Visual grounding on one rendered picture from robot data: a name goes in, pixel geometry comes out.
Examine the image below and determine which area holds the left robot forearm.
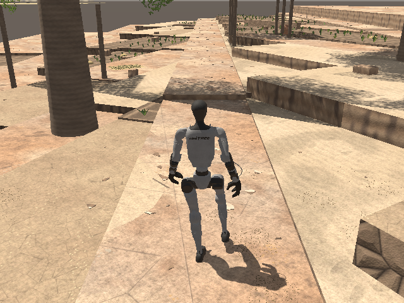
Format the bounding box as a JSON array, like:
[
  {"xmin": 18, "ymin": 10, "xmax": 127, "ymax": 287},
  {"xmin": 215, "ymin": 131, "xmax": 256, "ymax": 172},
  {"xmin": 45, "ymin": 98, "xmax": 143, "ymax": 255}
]
[{"xmin": 169, "ymin": 153, "xmax": 178, "ymax": 174}]

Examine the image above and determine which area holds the robot right foot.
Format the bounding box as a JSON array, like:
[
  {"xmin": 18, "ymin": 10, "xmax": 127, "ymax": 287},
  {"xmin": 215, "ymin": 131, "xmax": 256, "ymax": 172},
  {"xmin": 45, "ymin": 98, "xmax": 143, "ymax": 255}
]
[{"xmin": 221, "ymin": 231, "xmax": 230, "ymax": 242}]

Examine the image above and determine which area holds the right robot forearm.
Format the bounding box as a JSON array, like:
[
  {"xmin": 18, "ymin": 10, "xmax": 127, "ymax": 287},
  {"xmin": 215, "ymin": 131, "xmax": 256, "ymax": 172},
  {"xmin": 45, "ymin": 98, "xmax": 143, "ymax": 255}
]
[{"xmin": 225, "ymin": 152, "xmax": 239, "ymax": 182}]

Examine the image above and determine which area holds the robot left upper arm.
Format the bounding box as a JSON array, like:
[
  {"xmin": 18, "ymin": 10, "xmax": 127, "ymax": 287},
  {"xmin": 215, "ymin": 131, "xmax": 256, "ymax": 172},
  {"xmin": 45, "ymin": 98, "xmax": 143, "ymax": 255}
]
[{"xmin": 172, "ymin": 128, "xmax": 187, "ymax": 162}]

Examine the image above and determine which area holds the right robot hand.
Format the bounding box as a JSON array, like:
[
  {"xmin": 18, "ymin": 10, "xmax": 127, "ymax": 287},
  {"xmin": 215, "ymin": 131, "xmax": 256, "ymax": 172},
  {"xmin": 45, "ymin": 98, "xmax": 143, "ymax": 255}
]
[{"xmin": 227, "ymin": 180, "xmax": 241, "ymax": 197}]

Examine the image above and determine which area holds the robot left foot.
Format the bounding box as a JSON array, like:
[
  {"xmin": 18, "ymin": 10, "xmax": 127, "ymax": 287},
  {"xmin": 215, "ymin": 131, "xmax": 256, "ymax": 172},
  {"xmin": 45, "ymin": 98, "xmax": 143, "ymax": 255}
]
[{"xmin": 196, "ymin": 246, "xmax": 206, "ymax": 263}]

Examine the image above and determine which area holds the left robot hand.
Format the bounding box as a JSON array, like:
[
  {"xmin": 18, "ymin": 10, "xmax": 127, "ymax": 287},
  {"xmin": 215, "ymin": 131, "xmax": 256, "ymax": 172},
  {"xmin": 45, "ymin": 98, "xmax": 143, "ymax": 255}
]
[{"xmin": 169, "ymin": 172, "xmax": 183, "ymax": 184}]

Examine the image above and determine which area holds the robot right upper arm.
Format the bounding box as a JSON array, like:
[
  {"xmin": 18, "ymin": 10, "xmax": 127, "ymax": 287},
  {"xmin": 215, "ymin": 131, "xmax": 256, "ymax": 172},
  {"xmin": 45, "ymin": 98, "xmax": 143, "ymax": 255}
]
[{"xmin": 213, "ymin": 127, "xmax": 230, "ymax": 163}]

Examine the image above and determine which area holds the robot foot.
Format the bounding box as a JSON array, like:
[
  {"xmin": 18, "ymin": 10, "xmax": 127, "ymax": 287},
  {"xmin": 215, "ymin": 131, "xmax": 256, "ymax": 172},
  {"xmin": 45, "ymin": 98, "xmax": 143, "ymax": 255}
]
[
  {"xmin": 221, "ymin": 231, "xmax": 230, "ymax": 242},
  {"xmin": 196, "ymin": 246, "xmax": 206, "ymax": 263}
]

